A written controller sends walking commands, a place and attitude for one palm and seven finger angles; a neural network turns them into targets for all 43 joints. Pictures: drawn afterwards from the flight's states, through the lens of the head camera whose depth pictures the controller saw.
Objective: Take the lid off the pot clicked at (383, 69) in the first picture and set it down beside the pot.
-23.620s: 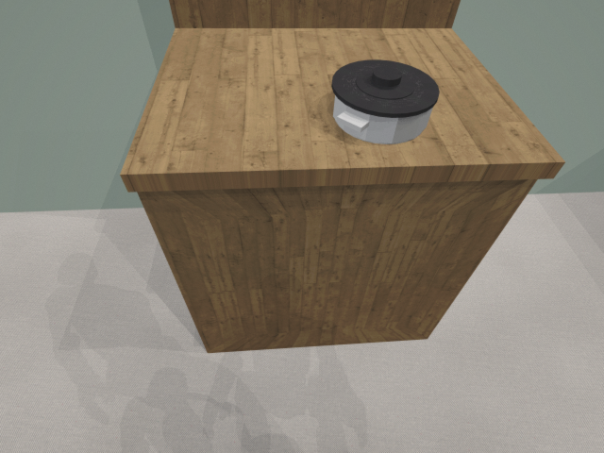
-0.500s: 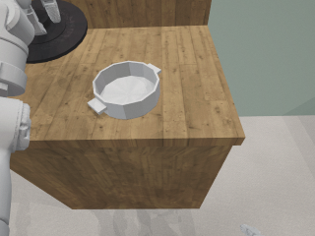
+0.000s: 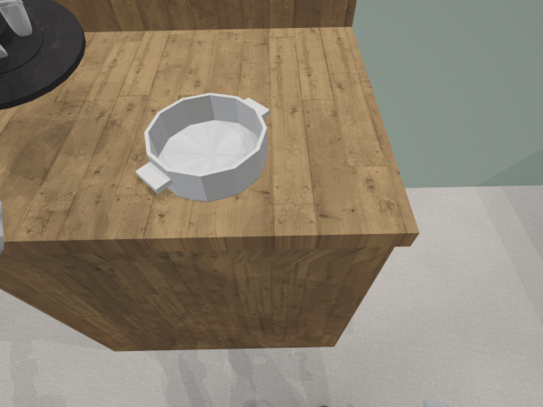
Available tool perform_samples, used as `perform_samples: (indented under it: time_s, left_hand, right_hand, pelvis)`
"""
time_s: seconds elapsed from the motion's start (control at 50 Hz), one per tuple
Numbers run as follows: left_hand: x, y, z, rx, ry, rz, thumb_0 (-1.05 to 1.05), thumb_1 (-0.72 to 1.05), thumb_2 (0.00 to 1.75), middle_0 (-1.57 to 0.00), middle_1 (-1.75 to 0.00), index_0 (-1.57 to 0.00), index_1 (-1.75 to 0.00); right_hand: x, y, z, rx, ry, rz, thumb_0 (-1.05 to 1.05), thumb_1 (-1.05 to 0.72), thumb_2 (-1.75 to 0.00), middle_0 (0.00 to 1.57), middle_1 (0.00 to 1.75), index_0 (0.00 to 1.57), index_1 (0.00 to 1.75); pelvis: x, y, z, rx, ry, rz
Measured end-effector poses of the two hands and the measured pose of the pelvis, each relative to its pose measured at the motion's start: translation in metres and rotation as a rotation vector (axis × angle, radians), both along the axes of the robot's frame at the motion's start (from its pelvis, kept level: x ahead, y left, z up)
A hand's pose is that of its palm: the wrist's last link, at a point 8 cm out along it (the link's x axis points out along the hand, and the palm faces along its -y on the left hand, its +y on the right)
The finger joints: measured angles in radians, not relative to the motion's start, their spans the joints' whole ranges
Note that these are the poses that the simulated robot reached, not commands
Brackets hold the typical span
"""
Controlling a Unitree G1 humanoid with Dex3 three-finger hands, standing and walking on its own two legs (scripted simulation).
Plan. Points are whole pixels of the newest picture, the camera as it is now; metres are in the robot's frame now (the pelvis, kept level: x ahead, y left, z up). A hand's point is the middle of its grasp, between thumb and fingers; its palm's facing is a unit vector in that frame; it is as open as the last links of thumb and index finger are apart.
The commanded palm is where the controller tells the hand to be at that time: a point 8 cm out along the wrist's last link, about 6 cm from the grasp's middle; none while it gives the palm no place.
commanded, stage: move the lid sideways beside the pot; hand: left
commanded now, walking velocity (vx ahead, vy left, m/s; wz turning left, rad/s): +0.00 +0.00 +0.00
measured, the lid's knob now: out of the picture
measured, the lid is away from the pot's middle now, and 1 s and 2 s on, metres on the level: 0.23 0.24 0.25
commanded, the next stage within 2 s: lower the lid onto the table in 0.28 s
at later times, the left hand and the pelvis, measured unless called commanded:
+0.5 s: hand out of the picture +0.48 +0.31 +0.31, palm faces -0.13 -0.07 -0.99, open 7.1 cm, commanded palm +0.46 +0.30 +0.36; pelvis +0.02 +0.01 +0.00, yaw +1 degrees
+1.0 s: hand out of the picture +0.47 +0.30 +0.27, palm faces -0.18 -0.08 -0.98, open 7.1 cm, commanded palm +0.45 +0.30 +0.33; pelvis +0.01 +0.01 +0.00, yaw +1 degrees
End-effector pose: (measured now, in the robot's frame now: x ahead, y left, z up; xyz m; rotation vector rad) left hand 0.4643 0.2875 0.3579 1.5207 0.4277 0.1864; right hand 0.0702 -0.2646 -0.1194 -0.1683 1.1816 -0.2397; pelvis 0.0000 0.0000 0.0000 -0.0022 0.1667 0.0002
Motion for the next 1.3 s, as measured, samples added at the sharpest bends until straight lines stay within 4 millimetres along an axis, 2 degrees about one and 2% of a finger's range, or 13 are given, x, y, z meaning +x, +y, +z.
perform_samples:
  time_s: [0.1, 0.28, 0.44, 0.6, 0.7, 0.8, 1.06, 1.3]
  left_hand:
    - [0.0, 0.01, 0.007, -0.012, -0.025, 0.011, 0.05, 0.1, 0.98, -0.56, -0.85, -0.82, -0.96]
    - [0.003, 0.025, 0.001, -0.001, 0.002, 0.047, 0.05, 0.1, 0.98, -0.56, -0.85, -0.82, -0.96]
    - [0.002, 0.017, 0.011, -0.004, -0.046, 0.011, 0.05, 0.1, 0.98, -0.56, -0.85, -0.82, -0.96]
    - [0.005, 0.009, -0.011, -0.004, 0.017, 0.027, 0.05, 0.1, 0.98, -0.56, -0.85, -0.82, -0.96]
    - [0.008, 0.001, -0.014, -0.03, 0.0, -0.012, 0.06, 0.1, 0.98, -0.56, -0.85, -0.83, -0.96]
    - [0.007, 0.004, -0.017, -0.034, 0.005, -0.004, 0.05, 0.1, 0.98, -0.56, -0.85, -0.83, -0.96]
    - [-0.004, 0.014, -0.04, -0.026, 0.051, 0.004, 0.05, 0.1, 0.98, -0.56, -0.85, -0.83, -0.96]
    - [0.0, 0.009, -0.055, -0.037, 0.087, -0.023, 0.05, 0.1, 0.98, -0.56, -0.85, -0.83, -0.96]
  right_hand:
    - [-0.001, 0.0, -0.001, -0.004, 0.015, -0.006, 0.01, -0.91, -0.9, 0.2, 0.3, 0.2, 0.29]
    - [0.005, 0.009, -0.005, 0.017, 0.039, -0.002, 0.01, -0.91, -0.9, 0.2, 0.3, 0.2, 0.29]
    - [0.025, 0.019, -0.005, 0.043, 0.001, 0.033, 0.01, -0.91, -0.9, 0.2, 0.3, 0.2, 0.29]
    - [0.042, 0.027, -0.005, 0.064, -0.039, 0.066, 0.01, -0.91, -0.9, 0.2, 0.3, 0.2, 0.29]
    - [0.046, 0.028, -0.002, 0.056, -0.062, 0.077, 0.01, -0.91, -0.9, 0.2, 0.3, 0.2, 0.29]
    - [0.042, 0.025, -0.001, 0.052, -0.07, 0.063, 0.01, -0.91, -0.9, 0.2, 0.3, 0.2, 0.29]
    - [0.024, 0.018, -0.001, 0.031, -0.03, 0.054, 0.01, -0.91, -0.9, 0.2, 0.3, 0.2, 0.29]
    - [0.013, 0.017, -0.002, 0.028, -0.028, 0.029, 0.01, -0.91, -0.9, 0.2, 0.3, 0.2, 0.29]
  pelvis:
    - [0.005, 0.001, 0.0, -0.005, 0.008, 0.002]
    - [0.01, 0.005, 0.0, -0.009, 0.018, 0.004]
    - [0.017, 0.009, 0.0, -0.013, 0.016, 0.013]
    - [0.014, 0.011, 0.0, -0.01, 0.01, 0.018]
    - [0.014, 0.011, 0.0, -0.009, 0.009, 0.02]
    - [0.014, 0.01, -0.001, -0.009, 0.006, 0.011]
    - [0.007, 0.009, -0.001, -0.009, -0.011, 0.018]
    - [0.003, 0.009, -0.001, -0.007, -0.011, 0.011]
